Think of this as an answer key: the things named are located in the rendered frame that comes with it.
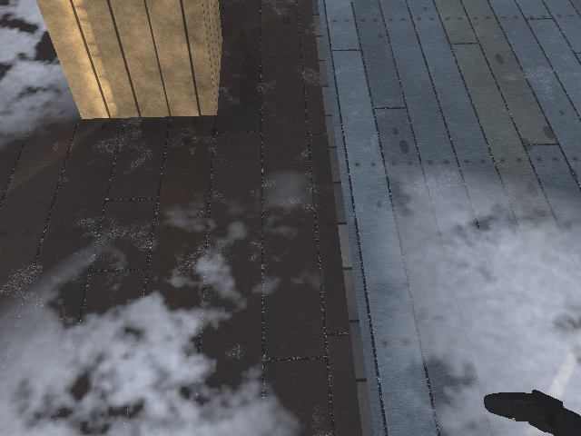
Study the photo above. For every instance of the robot right hand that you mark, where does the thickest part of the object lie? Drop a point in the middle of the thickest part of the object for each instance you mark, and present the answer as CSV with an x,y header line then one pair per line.
x,y
540,410

